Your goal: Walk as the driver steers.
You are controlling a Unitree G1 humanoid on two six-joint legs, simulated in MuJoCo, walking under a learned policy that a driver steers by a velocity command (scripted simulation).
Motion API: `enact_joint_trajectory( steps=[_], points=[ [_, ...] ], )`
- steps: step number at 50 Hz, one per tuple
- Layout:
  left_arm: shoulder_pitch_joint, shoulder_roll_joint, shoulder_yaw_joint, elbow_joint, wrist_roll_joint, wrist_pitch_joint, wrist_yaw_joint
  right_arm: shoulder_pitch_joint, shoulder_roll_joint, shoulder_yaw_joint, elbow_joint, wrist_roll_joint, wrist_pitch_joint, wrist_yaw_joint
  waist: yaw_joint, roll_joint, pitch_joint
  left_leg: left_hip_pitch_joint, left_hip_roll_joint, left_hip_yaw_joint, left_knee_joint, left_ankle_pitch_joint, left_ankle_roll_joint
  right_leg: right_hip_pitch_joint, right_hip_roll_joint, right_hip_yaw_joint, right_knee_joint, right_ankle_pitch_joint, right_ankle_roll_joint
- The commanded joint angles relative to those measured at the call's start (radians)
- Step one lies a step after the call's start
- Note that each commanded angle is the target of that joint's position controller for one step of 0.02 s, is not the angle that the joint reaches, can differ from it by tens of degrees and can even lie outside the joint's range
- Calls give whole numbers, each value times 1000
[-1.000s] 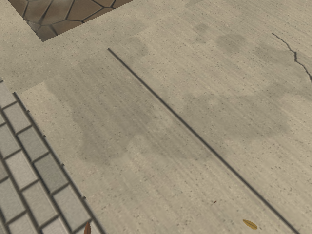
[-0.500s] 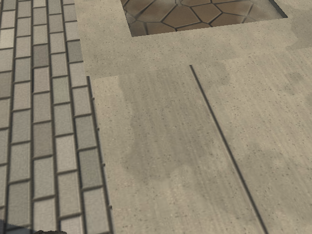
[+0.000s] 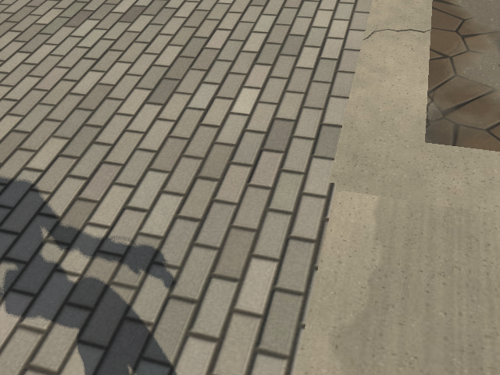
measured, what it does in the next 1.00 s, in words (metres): walks ahead: left foot, then right foot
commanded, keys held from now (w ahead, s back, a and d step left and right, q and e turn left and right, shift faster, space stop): w+shift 0.10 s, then w+e+shift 0.50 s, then w+q+shift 0.22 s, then q+shift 0.18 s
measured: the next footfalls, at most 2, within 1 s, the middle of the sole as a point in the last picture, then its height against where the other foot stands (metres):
left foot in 0.24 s outside the picture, level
right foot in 0.70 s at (320, 355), level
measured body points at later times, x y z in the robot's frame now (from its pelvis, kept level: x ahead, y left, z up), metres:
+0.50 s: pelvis +0.30 +0.07 -0.02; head +0.31 +0.07 +0.43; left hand +0.46 +0.32 -0.14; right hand +0.26 -0.21 -0.14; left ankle +0.19 +0.17 -0.75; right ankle +0.37 -0.08 -0.66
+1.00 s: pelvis +0.71 -0.04 -0.02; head +0.75 -0.05 +0.43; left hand +0.78 +0.21 -0.16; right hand +0.78 -0.32 -0.14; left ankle +0.94 +0.03 -0.69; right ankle +0.59 -0.05 -0.75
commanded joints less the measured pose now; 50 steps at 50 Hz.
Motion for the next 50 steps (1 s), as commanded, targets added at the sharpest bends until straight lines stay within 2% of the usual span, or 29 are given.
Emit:
enact_joint_trajectory(
  steps=[1, 6, 8, 10, 11, 12, 13, 14, 15, 17, 19, 21, 24, 28, 31, 32, 33, 34, 35, 36, 37, 38, 39, 41, 42, 44, 45, 47, 50],
  points=[
    [50, 170, 47, -19, -7, -27, 0, -173, -72, -6, -99, 4, -32, -1, 34, -183, 149, -261, 20, 29, -119, 14, -14, 115, -238, 287, -204, -331, -115],
    [135, 137, 40, 37, -6, -33, -5, -344, -28, 30, -153, 7, -55, 17, 75, -198, 182, -125, 92, 195, -370, 2, 12, 63, -250, 219, -225, -213, -136],
    [142, 147, 42, 59, -5, -26, -4, -348, -15, 39, -167, 10, -65, 15, 54, -198, 202, -1, 73, 215, -466, -65, 41, 6, -258, 219, -206, -125, -152],
    [99, 171, 48, 66, -16, -19, -3, -191, -29, 32, -131, 12, -78, -5, -48, -181, 160, 292, 30, 228, -545, -72, 74, -111, -263, 192, -95, 190, -152],
    [68, 162, 44, 63, -22, -27, -6, 4, -65, 12, -65, 6, -89, -27, -152, -108, 58, 575, 18, 210, -565, -33, 87, -208, -202, 119, 124, 406, -130],
    [22, 148, 39, 31, -30, -42, -14, 216, -146, -18, -15, -13, -97, -54, -263, 3, -100, 877, 166, 57, -586, -203, 112, -400, -109, 49, 444, 323, -104],
    [34, 6, 9, -29, -46, -49, -18, 322, -249, -37, -15, -34, -100, -70, -262, 255, -245, 1074, 499, -411, -735, -693, 150, -676, 12, -6, 807, -272, -74],
    [-3, 81, 28, -21, -41, -34, -7, 246, -205, -28, -35, -24, -97, -79, -236, 122, -171, 884, 519, -559, -815, -745, 155, -726, 7, 75, 955, -202, -91],
    [-32, 88, 36, -21, -33, -23, -14, 142, -133, -7, -35, -19, -95, -79, -167, 71, -42, 767, 470, -388, -797, -604, 133, -741, -49, 77, 978, -105, -92],
    [-8, 61, 35, 14, -15, -3, -39, 73, -46, 13, -28, 1, -102, -74, -102, 73, 49, 610, 367, -139, -852, -351, 96, -677, -106, 51, 926, -22, -61],
    [-18, 29, 33, 20, 5, 29, -57, 80, -12, 22, -2, 18, -114, -74, -73, 105, 112, 536, 317, 16, -883, -187, 71, -683, -129, 26, 953, 15, -41],
    [-91, 12, 30, -8, 4, 44, -67, 111, 1, 22, 31, 29, -131, -68, -64, 70, 158, 521, 301, 122, -914, -35, 59, -744, -133, 13, 976, 81, -34],
    [-213, 1, 19, -60, -7, 48, -77, 122, 28, 28, 63, 23, -150, -60, -52, 59, 206, 474, 261, 282, -951, 191, 48, -752, -114, -37, 880, 209, -37],
    [-329, -4, -4, -115, -8, 47, -94, 155, 4, 29, 106, 20, -152, -78, -38, 4, 222, 515, 233, 442, -948, 619, 10, -640, -67, -171, 627, 274, -86],
    [-326, 22, -12, -129, 2, 47, -88, 211, -75, 17, 130, 19, -143, -105, 3, 46, 166, 585, 288, 452, -791, 1238, 7, -400, 36, -251, 478, 234, -141],
    [-220, 47, -4, -92, 7, 46, -78, 205, -104, 13, 135, 13, -131, -115, 63, 69, 104, 594, 319, 427, -684, 1337, 25, -260, 73, -224, 457, 184, -159],
    [-28, 95, 16, -29, 11, 45, -65, 168, -136, 7, 131, 1, -116, -119, 160, 80, 17, 575, 337, 400, -474, 1369, 50, -67, 98, -172, 436, 120, -182],
    [190, 151, 46, 41, 13, 44, -43, 110, -159, 1, 121, -3, -102, -115, 263, 73, -57, 482, 315, 391, -164, 1245, 89, 168, 80, -94, 324, 65, -213],
    [212, 220, 73, 59, 17, 48, -16, 116, -84, 12, 118, -2, -101, -95, 216, -84, -87, 247, 162, 373, 281, 258, 112, 365, -61, 78, 312, -99, -231],
    [110, 302, 82, 10, 47, 35, -8, 315, 65, 51, 66, 57, -116, -76, 26, -316, -253, -108, 36, 161, 624, -354, 106, 607, -384, 606, 227, -182, -337],
    [87, 237, 85, -2, 22, 34, -5, 139, -41, 35, 44, 59, -131, -81, 121, -92, -215, -190, 51, 64, 615, -204, 134, 483, -356, 655, 16, -358, -302],
    [30, 192, 71, 18, 24, 23, 4, 106, -40, 32, 32, 66, -133, -73, 50, -53, -4, -223, 104, 93, 547, -117, 133, 282, -356, 537, -57, -370, -271],
    [-26, 126, 56, 20, 27, 8, 0, 108, -30, 34, 51, 55, -125, -67, -1, 34, 94, -177, 154, 95, 462, -79, 133, 111, -333, 435, -96, -309, -231],
    [-71, 62, 31, 32, 16, -31, 1, 169, 17, 41, 93, 29, -71, -48, -82, 19, 156, -41, 201, 80, 385, -51, 107, -114, -275, 231, -156, -207, -161],
    [-74, 41, 23, 45, 9, -48, -1, 172, 33, 39, 103, 29, -52, -40, -106, 26, 194, -21, 213, 75, 336, -43, 94, -162, -252, 130, -170, -43, -134],
    [-80, 53, 23, 61, -2, -78, -9, 108, 56, 40, 77, 31, -33, -34, -122, -31, 238, -14, 209, 132, 208, 11, 71, -216, -204, -76, -166, 455, -89],
    [-93, 36, 18, 66, -5, -86, -11, 59, 60, 39, 57, 31, -36, -33, -125, -57, 247, -15, 190, 179, 121, 69, 68, -212, -156, -168, -147, 678, -59],
    [-133, 24, 12, 56, -16, -89, -6, 21, 88, 47, 50, 34, -51, -24, -124, -88, 209, 46, 138, 272, -109, 241, 75, -180, -74, -295, -111, 767, -21],
    [-91, 75, 21, 49, -36, -84, 24, 12, 94, 50, 64, 28, -68, -7, -87, -95, 119, 135, 35, 399, -397, 435, 87, 3, -98, -335, 28, 913, -4]
  ],
)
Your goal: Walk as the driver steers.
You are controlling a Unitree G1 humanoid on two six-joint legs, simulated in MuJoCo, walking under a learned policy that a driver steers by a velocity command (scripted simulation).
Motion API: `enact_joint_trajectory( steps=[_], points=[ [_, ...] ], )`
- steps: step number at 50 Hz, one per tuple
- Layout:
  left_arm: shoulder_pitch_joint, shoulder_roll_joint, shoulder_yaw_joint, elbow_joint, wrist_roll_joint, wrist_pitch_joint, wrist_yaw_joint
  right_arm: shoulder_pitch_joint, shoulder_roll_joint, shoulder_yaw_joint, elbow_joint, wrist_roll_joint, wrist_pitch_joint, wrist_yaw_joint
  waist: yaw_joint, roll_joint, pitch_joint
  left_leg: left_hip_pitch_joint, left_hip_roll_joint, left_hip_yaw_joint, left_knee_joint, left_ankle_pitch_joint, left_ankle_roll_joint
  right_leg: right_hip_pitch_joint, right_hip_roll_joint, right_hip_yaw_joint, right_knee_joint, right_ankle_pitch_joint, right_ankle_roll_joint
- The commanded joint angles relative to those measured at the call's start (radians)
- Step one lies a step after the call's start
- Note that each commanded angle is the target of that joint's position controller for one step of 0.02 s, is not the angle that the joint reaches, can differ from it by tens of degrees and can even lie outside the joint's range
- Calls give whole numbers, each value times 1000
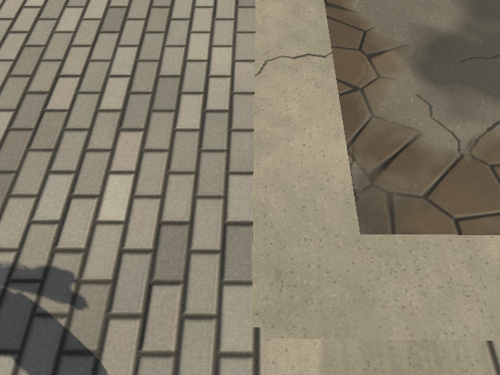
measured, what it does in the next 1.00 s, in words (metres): walks ahead, turning left: left foot, then right foot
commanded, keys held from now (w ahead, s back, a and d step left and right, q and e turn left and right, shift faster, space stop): q+shift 0.28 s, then w+q+shift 0.20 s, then w+shift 0.52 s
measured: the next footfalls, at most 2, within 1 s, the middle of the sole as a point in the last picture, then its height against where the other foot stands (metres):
left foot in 0.10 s outside the picture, level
right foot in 0.76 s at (280, 327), level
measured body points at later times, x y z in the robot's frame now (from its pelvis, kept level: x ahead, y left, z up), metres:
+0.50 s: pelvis +0.26 +0.02 +0.01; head +0.27 +0.05 +0.46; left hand +0.33 +0.33 -0.09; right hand +0.43 -0.25 -0.08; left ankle +0.26 +0.04 -0.73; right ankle +0.43 -0.15 -0.66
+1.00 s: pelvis +0.58 +0.06 +0.01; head +0.60 +0.06 +0.46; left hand +0.39 +0.28 -0.11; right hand +0.86 -0.05 -0.10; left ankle +0.55 +0.21 -0.66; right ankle +0.54 -0.06 -0.73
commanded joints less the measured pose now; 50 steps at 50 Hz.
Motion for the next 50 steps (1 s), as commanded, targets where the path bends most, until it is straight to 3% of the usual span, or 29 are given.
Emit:
enact_joint_trajectory(
  steps=[1, 2, 3, 4, 5, 6, 7, 8, 9, 10, 12, 14, 16, 17, 19, 22, 25, 31, 33, 35, 37, 38, 39, 40, 41, 42, 44, 46, 50],
  points=[
    [-75, 163, 33, -90, -25, -16, 30, 120, -23, -5, 6, -14, -10, 14, -58, -105, -83, 368, -143, 169, -183, 156, 21, -151, -188, -47, 122, 1121, 53],
    [-92, 181, 41, -99, -29, -5, 40, 206, -54, -19, 24, -21, -6, 10, -100, -134, -134, 463, -171, 161, -175, 109, 41, -143, -216, -35, 232, 1190, 67],
    [-138, 196, 48, -115, -27, 10, 44, 348, -101, -42, 54, -27, -1, 0, -175, -149, -201, 606, -187, 124, -159, 56, 71, -176, -241, -15, 411, 1193, 74],
    [-205, 191, 52, -134, -29, 27, 40, 507, -150, -69, 94, -28, 1, -20, -265, -123, -258, 741, -171, 57, -207, 65, 111, -228, -241, 11, 682, 1019, 80],
    [-251, 136, 46, -127, -31, 39, 21, 507, -185, -88, 104, -12, 1, -43, -284, 18, -183, 784, -103, -40, -336, 219, 160, -358, -92, 5, 1038, 237, 101],
    [-147, 32, 24, -174, 1, 47, 17, 405, -255, -97, 86, -9, 10, -47, -110, 177, -89, 818, 29, -301, -156, 1088, 221, -656, 41, 74, 1358, -291, 133],
    [39, 32, 8, -211, 3, 52, 25, 336, -321, -113, 28, -13, 7, -41, -25, 170, -376, 979, 213, -643, -313, 1048, 397, -732, 25, 298, 1422, -217, 135],
    [43, 87, 3, -197, 22, 57, 31, 205, -276, -116, -44, -1, 21, -45, -6, 23, -382, 879, 229, -753, -433, 539, 411, -728, -28, 343, 1369, -141, 123],
    [-33, 132, 13, -198, 37, 67, 31, 138, -200, -97, -68, 9, 34, -50, 9, -97, -253, 728, 176, -717, -504, 176, 369, -741, -63, 342, 1277, -108, 126],
    [-117, 147, 20, -216, 52, 78, 33, 132, -157, -84, -61, 16, 37, -49, 9, -158, -179, 623, 124, -659, -533, 66, 321, -732, -88, 344, 1182, -99, 132],
    [-161, 138, 16, -239, 51, 123, 39, 163, -152, -83, -45, 16, 28, -52, 11, -132, -138, 492, 53, -536, -523, 186, 233, -643, -126, 341, 1010, -54, 149],
    [-174, 114, 6, -250, 44, 144, 43, 181, -191, -96, -46, 8, 23, -52, -1, -101, -177, 490, 0, -489, -485, 285, 155, -618, -132, 335, 924, -2, 161],
    [-207, 112, 4, -270, 44, 150, 32, 182, -206, -104, -59, 15, 31, -56, -21, -40, -230, 524, -50, -518, -526, -105, 118, -646, -142, 349, 856, 66, 171],
    [-244, 117, 5, -281, 47, 154, 28, 178, -210, -107, -68, 16, 37, -55, -40, -11, -220, 532, -69, -558, -569, -403, 116, -681, -143, 362, 822, 97, 174],
    [-317, 140, 12, -296, 48, 150, 28, 194, -218, -110, -76, 11, 42, -44, -77, 41, -148, 571, -61, -653, -631, -659, 133, -779, -134, 377, 734, 129, 182],
    [-389, 149, 16, -302, 53, 122, 28, 259, -221, -114, -59, 10, 29, -37, -122, 51, -111, 686, -42, -709, -629, -650, 145, -863, -129, 398, 622, 194, 179],
    [-411, 151, 16, -304, 52, 100, 17, 269, -224, -111, -56, 7, 15, -36, -128, 76, -100, 735, -41, -707, -610, -597, 161, -875, -121, 394, 540, 228, 165],
    [-470, 150, 9, -328, 37, 75, -10, 259, -211, -92, -67, 0, -7, -28, -148, 108, -50, 623, -29, -681, -605, -527, 173, -705, -103, 326, 326, 250, 144],
    [-463, 162, 10, -337, 25, 67, -14, 229, -228, -92, -78, -1, -14, -26, -132, 100, -43, 576, -8, -697, -609, -529, 174, -603, -100, 318, 261, 243, 124],
    [-388, 182, 16, -330, 16, 63, -9, 192, -238, -90, -83, -4, -22, -27, -83, 93, -44, 519, 8, -700, -604, -489, 157, -438, -100, 304, 192, 220, 95],
    [-210, 231, 38, -292, 25, 51, 9, 191, -226, -80, -70, -4, -34, -30, 17, 27, -106, 450, -34, -628, -433, -263, 117, -169, -86, 297, 145, 137, 58],
    [-34, 300, 62, -258, 39, 41, 23, 184, -184, -65, -68, 2, -48, -27, 106, -103, -204, 357, -109, -499, -140, -177, 86, 42, -188, 422, 113, -28, 26],
    [84, 391, 82, -245, 57, 43, 32, 189, -99, -39, -104, 25, -60, -27, 119, -332, -296, 111, -243, -306, 178, -484, 31, 254, -414, 831, -13, -416, -55],
    [47, 358, 87, -229, 46, 50, 19, 180, -121, -28, -106, 13, -57, -40, 75, -310, -216, -90, -222, -246, 320, -538, 35, 199, -486, 1107, -83, -534, -99],
    [14, 266, 69, -235, 37, 52, 8, 112, -168, -34, -95, -15, -49, -42, 68, -125, -121, -126, -154, -254, 400, -446, 38, 103, -449, 990, -46, -467, -90],
    [9, 224, 58, -229, 32, 46, 0, 72, -175, -35, -97, -34, -51, -26, 61, -51, -97, -114, -127, -246, 397, -388, 34, 41, -384, 841, -37, -368, -73],
    [40, 191, 42, -196, 32, 30, -3, 41, -155, -28, -104, -50, -45, 1, 39, -92, -55, -94, -92, -233, 344, -342, 27, -47, -298, 690, -97, -259, -47],
    [74, 178, 37, -161, 18, 15, -8, 7, -130, -17, -115, -46, -35, 10, 28, -130, -15, -121, -84, -207, 326, -309, 18, -75, -259, 616, -127, -108, -40],
    [138, 160, 29, -114, -2, 1, -18, -180, -112, 7, -188, -46, -35, 17, 39, -107, 29, -138, -66, -68, 166, -193, -2, -126, -210, 455, -188, 339, -38]
  ],
)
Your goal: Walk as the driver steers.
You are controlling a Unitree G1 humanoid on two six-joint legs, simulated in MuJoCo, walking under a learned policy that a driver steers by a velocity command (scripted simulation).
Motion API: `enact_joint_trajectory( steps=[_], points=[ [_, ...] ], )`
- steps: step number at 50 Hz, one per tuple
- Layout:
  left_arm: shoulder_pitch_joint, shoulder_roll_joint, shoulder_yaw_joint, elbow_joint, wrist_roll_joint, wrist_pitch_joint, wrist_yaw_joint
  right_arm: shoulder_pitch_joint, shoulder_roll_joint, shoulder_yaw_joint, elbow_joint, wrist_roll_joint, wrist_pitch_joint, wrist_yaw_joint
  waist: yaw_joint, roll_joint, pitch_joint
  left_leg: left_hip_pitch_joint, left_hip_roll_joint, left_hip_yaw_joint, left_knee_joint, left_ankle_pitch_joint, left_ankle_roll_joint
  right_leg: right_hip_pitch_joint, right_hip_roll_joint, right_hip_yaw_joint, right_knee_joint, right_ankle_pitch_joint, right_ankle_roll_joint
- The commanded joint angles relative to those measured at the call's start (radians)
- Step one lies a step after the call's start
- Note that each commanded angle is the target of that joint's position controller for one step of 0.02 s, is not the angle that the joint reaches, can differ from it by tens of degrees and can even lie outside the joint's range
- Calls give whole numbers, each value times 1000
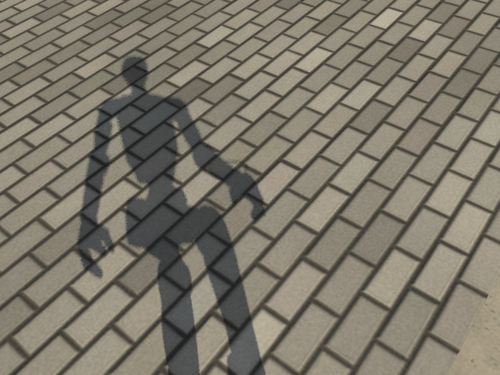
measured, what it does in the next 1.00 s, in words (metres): walks ahead: left foot, then right foot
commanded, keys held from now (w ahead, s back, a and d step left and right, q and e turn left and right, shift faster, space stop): w+shift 0.26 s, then w+e+shift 0.04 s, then e+shift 0.22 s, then shift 0.48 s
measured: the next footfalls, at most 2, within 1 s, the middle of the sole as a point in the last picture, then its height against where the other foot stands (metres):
left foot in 0.22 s outside the picture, level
right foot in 0.60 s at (320, 299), level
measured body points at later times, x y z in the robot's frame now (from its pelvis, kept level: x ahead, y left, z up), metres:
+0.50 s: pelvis +0.44 -0.01 -0.01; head +0.47 -0.01 +0.44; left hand +0.61 +0.23 -0.12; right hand +0.41 -0.28 -0.14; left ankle +0.32 +0.06 -0.74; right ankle +0.63 -0.14 -0.68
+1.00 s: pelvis +0.64 -0.02 +0.00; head +0.65 -0.03 +0.44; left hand +0.78 +0.21 -0.13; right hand +0.67 -0.28 -0.14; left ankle +0.69 +0.12 -0.71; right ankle +0.70 -0.09 -0.74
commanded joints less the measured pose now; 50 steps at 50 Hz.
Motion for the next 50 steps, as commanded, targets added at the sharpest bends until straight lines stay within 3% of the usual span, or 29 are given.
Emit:
enact_joint_trajectory(
  steps=[1, 2, 3, 6, 7, 8, 9, 10, 11, 12, 13, 14, 15, 16, 18, 21, 24, 27, 28, 29, 30, 31, 32, 33, 35, 37, 41, 47, 50],
  points=[
    [18, 101, 16, -27, -13, -28, -4, -242, -33, 13, -145, 0, -20, 11, 3, -134, 159, -145, 21, 118, -164, 106, -18, -41, -197, 150, -202, 402, -47],
    [39, 86, 11, -13, -18, -29, -4, -264, -11, 25, -148, 5, -20, 17, 10, -108, 151, -77, 8, 166, -228, 150, -14, -66, -171, 102, -212, 532, -28],
    [53, 108, 15, -2, -15, -34, 1, -302, 16, 41, -169, 13, -25, 23, 14, -151, 162, 2, 19, 185, -328, 185, -2, -99, -202, 105, -241, 622, -25],
    [74, 144, 16, 42, -13, -35, 10, -314, -14, 40, -157, 20, -21, 8, -8, -144, 129, 162, -44, 233, -442, 205, 44, 13, -225, 37, -218, 1053, -14],
    [62, 160, 14, 39, -12, -38, 17, -234, -38, 30, -132, 26, -11, 1, -47, -167, 10, 279, -107, 240, -397, 177, 50, 76, -219, 23, -120, 1364, -3],
    [67, 206, 23, 55, -6, -30, 27, -158, -69, 20, -111, 14, -15, -14, -102, -212, 0, 351, -117, 229, -415, 71, 70, 82, -259, 17, 49, 1517, 6],
    [51, 209, 24, 66, 2, -14, 38, 18, -115, 2, -59, 12, -13, -34, -190, -221, -60, 527, -110, 186, -446, 8, 101, 49, -292, 32, 270, 1528, 13],
    [-7, 197, 20, 65, 2, -4, 40, 241, -150, -22, 11, 8, -13, -58, -300, -211, -125, 758, -42, 113, -511, 25, 137, -67, -271, 11, 526, 1327, 3],
    [-38, 123, 6, 30, 19, -4, 37, 386, -220, -54, 57, -1, -11, -77, -311, -64, -230, 965, 145, -75, -496, -248, 164, -253, -159, -29, 886, 625, -27],
    [106, -13, -27, -6, -22, -8, 20, 325, -247, -62, 36, -23, -11, -74, -152, 174, -330, 1191, 431, -660, -596, -388, 314, -643, -20, 44, 1247, -216, -10],
    [-60, 129, -2, -24, -5, -12, 24, 285, -175, -63, 40, 21, -7, -61, -217, -37, -233, 1079, 351, -674, -720, -442, 282, -742, -69, 91, 1212, -94, -49],
    [-128, 114, -2, -52, -18, -15, 17, 209, -138, -57, 55, 22, -15, -61, -156, -21, -55, 906, 325, -497, -779, -362, 253, -763, -116, 92, 1142, 3, -52],
    [-135, 99, -7, -42, -12, -9, 9, 162, -86, -50, 58, 15, -24, -57, -114, -80, 34, 742, 293, -393, -826, -270, 226, -717, -148, 89, 1082, 20, -47],
    [-123, 81, -9, -25, -4, 11, 3, 133, -52, -39, 60, 10, -36, -60, -70, -96, 102, 612, 262, -287, -847, -96, 195, -663, -162, 90, 1054, 15, -30],
    [-83, 36, -14, -12, 10, 53, -8, 131, -8, -20, 87, 30, -64, -58, 0, -65, 159, 456, 245, -100, -887, 310, 156, -574, -177, 77, 972, -24, 12],
    [-194, 11, -18, -85, 13, 62, -20, 63, -21, -18, 94, 45, -93, -44, 38, 29, 187, 359, 152, 168, -893, 761, 91, -537, -158, -18, 747, 154, 28],
    [-266, -8, -24, -94, 0, 38, -46, 72, -36, -19, 94, 65, -104, -60, 0, -4, 124, 350, 71, 293, -818, 650, 37, -334, -81, -141, 394, 515, 22],
    [-152, 41, -3, -61, 32, 42, -54, 97, -112, -42, 86, 78, -96, -86, 33, 16, -1, 470, 121, 288, -567, 866, -24, -164, 14, -179, 341, 503, -21],
    [-43, 80, 15, -35, 47, 41, -48, 93, -125, -47, 84, 75, -82, -93, 82, 30, -56, 462, 139, 272, -395, 877, -35, -48, 29, -139, 339, 455, -51],
    [71, 113, 33, -1, 54, 37, -37, 65, -125, -48, 78, 73, -66, -96, 148, 18, -90, 451, 126, 263, -160, 720, -47, 37, 5, -82, 264, 503, -84],
    [65, 168, 50, 9, 40, 30, -19, 102, -70, -44, 88, 67, -46, -91, 128, -151, -77, 375, -28, 300, 241, -59, -70, 79, -119, 28, 193, 928, -135],
    [-11, 252, 60, -33, 40, 31, -12, 348, 26, -18, 67, 72, -25, -96, -46, -297, -239, 148, -82, 160, 575, -534, -87, 327, -419, 389, 389, 1745, -284],
    [-46, 240, 69, -88, -7, 43, -4, 363, -30, -16, 60, 54, -12, -101, 2, -189, -453, 102, -58, 12, 613, -394, -87, 378, -502, 541, 269, 1538, -376],
    [-155, 180, 56, -121, -21, 60, 13, 284, -59, -18, 55, 39, 0, -101, -18, -75, -335, 94, -8, 18, 554, -284, -87, 200, -453, 502, 182, 1151, -358],
    [-224, 82, 22, -110, -13, 75, 27, 174, -55, -20, 37, 13, 24, -91, -59, -1, -111, 118, 41, 28, 376, -273, -88, -92, -352, 391, 76, 778, -277],
    [-188, 84, 18, -80, -1, 70, 26, 180, -33, -17, 43, 19, 70, -89, -68, -31, -62, 240, 51, 39, 244, -265, -87, -255, -310, 290, 28, 792, -235],
    [-222, 94, 21, -70, 15, 62, 14, 172, 4, -13, 54, 35, 82, -91, -77, -76, -100, 274, 44, 55, 60, -202, -85, -250, -250, 180, 20, 775, -189],
    [-248, 79, 22, -56, 21, 96, 11, 85, 7, -17, 55, 38, 98, -95, -30, -172, -38, 315, 32, 73, -222, -182, -85, -264, -225, 212, -58, 162, -148],
    [-247, 74, 22, -42, 23, 111, 17, 95, 12, -17, 69, 42, 91, -104, -21, -175, -2, 358, 8, 85, -355, -226, -70, -265, -245, 265, -46, 45, -148]
  ],
)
